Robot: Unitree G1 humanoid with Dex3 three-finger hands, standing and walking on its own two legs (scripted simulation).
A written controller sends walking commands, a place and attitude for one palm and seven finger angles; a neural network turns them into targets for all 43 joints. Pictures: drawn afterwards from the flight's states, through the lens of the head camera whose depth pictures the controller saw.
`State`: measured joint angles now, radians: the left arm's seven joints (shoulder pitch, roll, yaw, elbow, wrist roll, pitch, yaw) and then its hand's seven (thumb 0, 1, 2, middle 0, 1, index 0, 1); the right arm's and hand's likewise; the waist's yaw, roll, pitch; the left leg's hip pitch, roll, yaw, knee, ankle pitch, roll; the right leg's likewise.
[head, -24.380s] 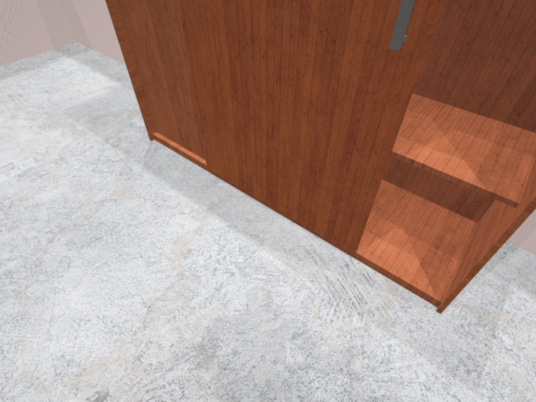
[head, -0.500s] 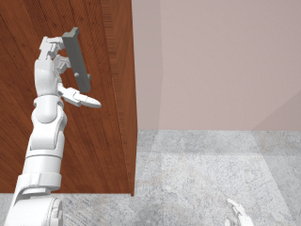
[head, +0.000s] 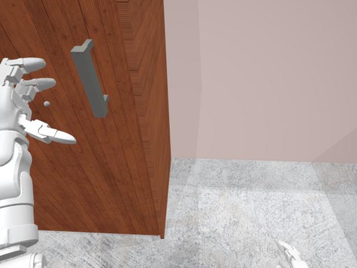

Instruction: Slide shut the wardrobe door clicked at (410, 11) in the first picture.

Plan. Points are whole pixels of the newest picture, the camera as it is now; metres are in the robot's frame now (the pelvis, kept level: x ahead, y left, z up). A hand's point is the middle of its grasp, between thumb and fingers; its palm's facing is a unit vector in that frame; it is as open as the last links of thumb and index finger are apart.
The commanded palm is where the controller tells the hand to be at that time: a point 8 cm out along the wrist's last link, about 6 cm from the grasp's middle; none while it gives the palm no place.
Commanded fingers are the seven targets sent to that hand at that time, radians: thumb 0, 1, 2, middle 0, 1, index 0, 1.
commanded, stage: slip the hand off the handle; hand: left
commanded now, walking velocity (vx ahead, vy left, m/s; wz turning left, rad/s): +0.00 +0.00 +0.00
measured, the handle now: (95, 79) +0.40 +0.22 +0.24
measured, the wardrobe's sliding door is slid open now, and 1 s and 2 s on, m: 0.00 0.00 0.00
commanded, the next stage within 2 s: draw the hand back to the body in 0.60 s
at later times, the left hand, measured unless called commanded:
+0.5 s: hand (14, 145) +0.23 +0.29 +0.23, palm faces +0.38 -0.92 -0.11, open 14.7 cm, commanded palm +0.18 +0.32 +0.22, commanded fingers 0.00 -0.55 0.20 -0.25 -1.15 -0.25 -1.15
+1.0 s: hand (26, 158) +0.23 +0.28 +0.20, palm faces +0.10 -0.99 -0.09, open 14.7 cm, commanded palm +0.17 +0.32 +0.21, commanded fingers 0.00 -0.55 0.20 -0.25 -1.15 -0.25 -1.15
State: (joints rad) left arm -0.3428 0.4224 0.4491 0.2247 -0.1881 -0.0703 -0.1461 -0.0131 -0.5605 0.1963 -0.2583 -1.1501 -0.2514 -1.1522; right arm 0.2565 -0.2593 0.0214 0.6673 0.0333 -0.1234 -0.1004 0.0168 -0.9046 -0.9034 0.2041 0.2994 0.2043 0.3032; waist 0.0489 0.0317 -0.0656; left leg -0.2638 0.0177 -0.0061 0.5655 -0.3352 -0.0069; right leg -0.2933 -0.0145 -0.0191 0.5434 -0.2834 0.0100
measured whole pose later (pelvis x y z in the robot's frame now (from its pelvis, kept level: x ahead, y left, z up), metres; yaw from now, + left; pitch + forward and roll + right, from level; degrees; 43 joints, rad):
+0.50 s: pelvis -0.02 +0.00 +0.00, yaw +1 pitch -2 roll +0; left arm -0.09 0.38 0.45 -0.06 -0.25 -0.01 -0.15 -0.01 -0.56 0.20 -0.26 -1.15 -0.25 -1.15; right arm 0.20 -0.24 0.07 0.65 0.03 -0.19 -0.12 0.02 -0.90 -0.90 0.20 0.30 0.20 0.30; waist 0.09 0.04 -0.05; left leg -0.23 0.01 -0.03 0.58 -0.32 -0.01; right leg -0.25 -0.02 -0.04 0.56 -0.27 0.01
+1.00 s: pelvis -0.01 +0.01 +0.00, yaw +1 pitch -4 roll -1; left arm 0.00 0.46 0.46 -0.13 -0.36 0.35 -0.39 -0.01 -0.56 0.20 -0.25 -1.15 -0.25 -1.15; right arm 0.22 -0.27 0.10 0.63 0.06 -0.23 -0.12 0.02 -0.90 -0.90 0.20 0.30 0.20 0.30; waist 0.08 0.06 -0.06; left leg -0.16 0.01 -0.01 0.55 -0.33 0.00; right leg -0.18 -0.02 -0.03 0.51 -0.27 0.02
